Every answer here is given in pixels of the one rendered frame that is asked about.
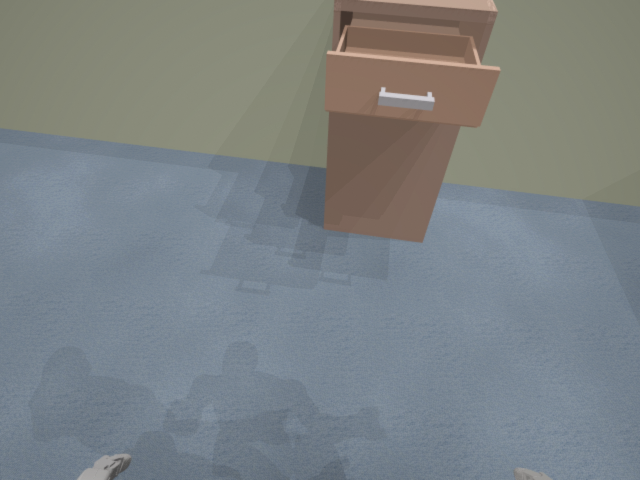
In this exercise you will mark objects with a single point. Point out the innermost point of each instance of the drawer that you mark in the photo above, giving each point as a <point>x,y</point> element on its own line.
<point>412,63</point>

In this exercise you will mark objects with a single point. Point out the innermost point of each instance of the cabinet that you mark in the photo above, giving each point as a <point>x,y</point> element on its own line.
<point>383,175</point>

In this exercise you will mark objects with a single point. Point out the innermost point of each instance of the left robot hand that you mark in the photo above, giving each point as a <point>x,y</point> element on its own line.
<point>107,468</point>

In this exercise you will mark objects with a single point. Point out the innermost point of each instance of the handle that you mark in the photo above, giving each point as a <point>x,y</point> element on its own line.
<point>406,101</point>

